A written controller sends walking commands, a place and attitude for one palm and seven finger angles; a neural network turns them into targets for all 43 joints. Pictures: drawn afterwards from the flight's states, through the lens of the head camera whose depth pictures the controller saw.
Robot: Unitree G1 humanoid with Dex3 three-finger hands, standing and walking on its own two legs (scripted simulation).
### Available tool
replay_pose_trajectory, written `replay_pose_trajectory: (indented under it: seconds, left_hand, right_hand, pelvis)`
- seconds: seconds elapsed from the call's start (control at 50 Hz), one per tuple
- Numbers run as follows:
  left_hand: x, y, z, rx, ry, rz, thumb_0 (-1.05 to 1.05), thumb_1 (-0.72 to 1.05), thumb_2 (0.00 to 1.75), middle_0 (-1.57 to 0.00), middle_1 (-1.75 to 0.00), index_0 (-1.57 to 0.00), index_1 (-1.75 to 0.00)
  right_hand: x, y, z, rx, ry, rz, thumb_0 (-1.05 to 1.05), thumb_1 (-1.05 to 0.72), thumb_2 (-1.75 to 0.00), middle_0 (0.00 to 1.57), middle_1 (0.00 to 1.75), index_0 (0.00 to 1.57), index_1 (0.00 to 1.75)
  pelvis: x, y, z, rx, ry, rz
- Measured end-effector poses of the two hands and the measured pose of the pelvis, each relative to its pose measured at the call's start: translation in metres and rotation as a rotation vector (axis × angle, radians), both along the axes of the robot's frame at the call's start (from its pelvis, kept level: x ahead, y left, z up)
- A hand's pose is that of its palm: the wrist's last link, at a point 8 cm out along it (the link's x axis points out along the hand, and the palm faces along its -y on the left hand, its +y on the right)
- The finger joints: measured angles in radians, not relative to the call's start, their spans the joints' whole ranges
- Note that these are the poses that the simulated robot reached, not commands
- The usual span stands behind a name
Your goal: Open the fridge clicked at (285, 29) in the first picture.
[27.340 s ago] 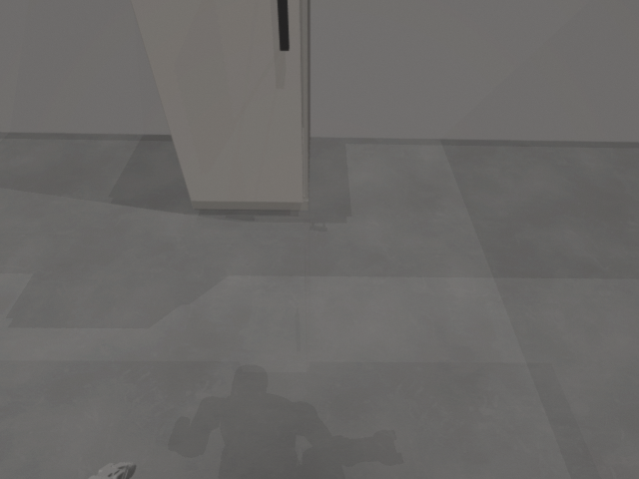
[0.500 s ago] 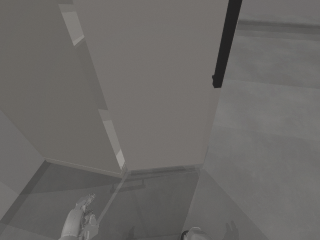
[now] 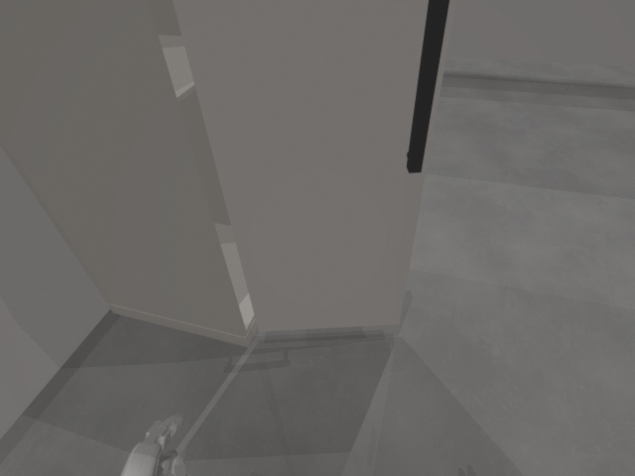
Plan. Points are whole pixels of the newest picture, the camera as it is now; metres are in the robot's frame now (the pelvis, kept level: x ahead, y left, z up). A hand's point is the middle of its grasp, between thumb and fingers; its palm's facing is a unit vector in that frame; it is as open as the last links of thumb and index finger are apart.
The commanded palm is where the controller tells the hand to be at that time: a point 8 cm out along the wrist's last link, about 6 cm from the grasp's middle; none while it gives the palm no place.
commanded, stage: stop stepping back and stand still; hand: right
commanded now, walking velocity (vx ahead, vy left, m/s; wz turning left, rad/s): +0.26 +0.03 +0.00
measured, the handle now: (426, 61) +0.77 -0.19 +0.23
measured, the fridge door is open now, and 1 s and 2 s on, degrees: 71 71 71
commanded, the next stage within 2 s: let the arm hang, fingers relaxed in 0.28 s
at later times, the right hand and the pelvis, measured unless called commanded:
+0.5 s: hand (570, 410) +0.21 -0.29 +0.01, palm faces +0.21 +0.86 -0.46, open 7.4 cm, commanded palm none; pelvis +0.00 -0.03 -0.02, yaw -1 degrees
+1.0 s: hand out of the picture +0.00 -0.24 -0.16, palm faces -0.01 +0.97 -0.25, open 7.3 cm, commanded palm none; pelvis +0.01 -0.03 +0.01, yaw +0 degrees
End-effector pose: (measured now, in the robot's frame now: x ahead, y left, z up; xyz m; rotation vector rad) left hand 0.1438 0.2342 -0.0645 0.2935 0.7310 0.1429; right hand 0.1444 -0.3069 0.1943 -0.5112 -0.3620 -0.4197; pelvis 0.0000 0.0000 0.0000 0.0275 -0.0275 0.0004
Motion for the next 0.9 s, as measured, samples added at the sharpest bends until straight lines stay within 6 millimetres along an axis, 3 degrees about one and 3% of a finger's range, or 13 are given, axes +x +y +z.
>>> replay_pose_trajectory:
  seconds: [0.16, 0.28, 0.38, 0.4, 0.44, 0.48, 0.52, 0.58, 0.64, 0.68, 0.76, 0.9]
  left_hand:
    - [-0.035, -0.002, -0.011, 0.058, 0.002, 0.104, 0.01, 0.91, 0.9, -0.2, -0.3, -0.2, -0.3]
    - [-0.051, -0.032, -0.006, -0.039, 0.023, 0.093, 0.01, 0.91, 0.9, -0.2, -0.3, -0.2, -0.3]
    - [-0.045, -0.042, -0.017, -0.091, 0.055, 0.061, 0.01, 0.9, 0.9, -0.21, -0.3, -0.2, -0.3]
    - [-0.041, -0.04, -0.025, -0.107, 0.057, 0.043, 0.01, 0.9, 0.9, -0.21, -0.3, -0.2, -0.3]
    - [-0.034, -0.035, -0.044, -0.136, 0.099, 0.024, 0.01, 0.9, 0.9, -0.21, -0.3, -0.2, -0.3]
    - [-0.031, -0.03, -0.06, -0.14, 0.159, 0.022, 0.01, 0.9, 0.9, -0.21, -0.3, -0.2, -0.3]
    - [-0.032, -0.026, -0.069, -0.126, 0.212, 0.028, 0.01, 0.91, 0.9, -0.21, -0.3, -0.2, -0.3]
    - [-0.042, -0.021, -0.069, -0.094, 0.278, 0.052, 0.01, 0.91, 0.9, -0.21, -0.3, -0.2, -0.3]
    - [-0.06, -0.017, -0.063, -0.059, 0.355, 0.079, 0.01, 0.91, 0.9, -0.2, -0.3, -0.2, -0.3]
    - [-0.075, -0.015, -0.058, -0.036, 0.428, 0.086, 0.01, 0.91, 0.9, -0.2, -0.29, -0.2, -0.3]
    - [-0.098, -0.013, -0.055, -0.022, 0.547, 0.107, 0.01, 0.91, 0.9, -0.2, -0.29, -0.2, -0.3]
    - [-0.117, -0.022, -0.063, -0.07, 0.61, 0.151, 0.01, 0.91, 0.9, -0.2, -0.29, -0.2, -0.3]
  right_hand:
    - [0.012, -0.03, -0.029, 0.103, -0.024, -0.024, 0.01, -0.89, -0.9, 0.21, 0.3, 0.21, 0.3]
    - [0.014, -0.022, -0.006, -0.001, 0.026, 0.046, 0.02, -0.89, -0.9, 0.21, 0.3, 0.2, 0.3]
    - [0.011, -0.017, 0.003, -0.091, 0.08, 0.029, 0.01, -0.89, -0.9, 0.21, 0.3, 0.21, 0.3]
    - [0.014, -0.018, -0.006, -0.109, 0.112, 0.021, 0.01, -0.89, -0.9, 0.21, 0.3, 0.21, 0.3]
    - [0.027, -0.024, -0.052, -0.03, 0.295, 0.0, 0.01, -0.89, -0.9, 0.21, 0.3, 0.2, 0.3]
    - [0.036, -0.025, -0.119, 0.12, 0.54, -0.033, 0.0, -0.9, -0.9, 0.2, 0.3, 0.2, 0.3]
    - [0.031, -0.014, -0.189, 0.264, 0.791, -0.052, 0.0, -0.9, -0.9, 0.2, 0.3, 0.19, 0.3]
    - [0.0, 0.021, -0.28, 0.431, 1.141, -0.028, 0.01, -0.91, -0.9, 0.2, 0.3, 0.19, 0.3]
    - [-0.049, 0.064, -0.334, 0.566, 1.423, 0.017, 0.01, -0.91, -0.9, 0.2, 0.3, 0.19, 0.3]
    - [-0.066, 0.062, -0.342, 0.649, 1.432, -0.062, -0.03, -0.99, -0.9, 0.21, 0.3, 0.2, 0.3]
    - [-0.098, 0.048, -0.344, 0.638, 1.534, -0.118, -0.05, -1.02, -0.9, 0.21, 0.3, 0.2, 0.3]
    - [-0.142, 0.027, -0.333, 0.587, 1.692, -0.21, -0.01, -0.95, -0.9, 0.21, 0.3, 0.2, 0.3]
  pelvis:
    - [-0.006, -0.027, -0.014, -0.011, -0.023, 0.0]
    - [-0.008, -0.027, 0.002, 0.008, -0.014, 0.011]
    - [0.0, -0.022, 0.003, 0.006, 0.014, 0.008]
    - [0.0, -0.021, -0.003, -0.007, 0.023, 0.013]
    - [-0.001, -0.025, -0.009, 0.001, 0.024, 0.003]
    - [-0.001, -0.029, -0.014, -0.001, 0.026, -0.015]
    - [0.0, -0.032, -0.017, -0.007, 0.021, -0.025]
    - [0.002, -0.032, -0.019, -0.023, 0.01, -0.023]
    - [0.005, -0.03, -0.014, -0.019, 0.013, -0.015]
    - [0.006, -0.027, -0.009, -0.01, 0.022, -0.023]
    - [0.009, -0.025, -0.001, -0.002, 0.033, -0.025]
    - [0.013, -0.03, 0.006, -0.006, 0.023, -0.011]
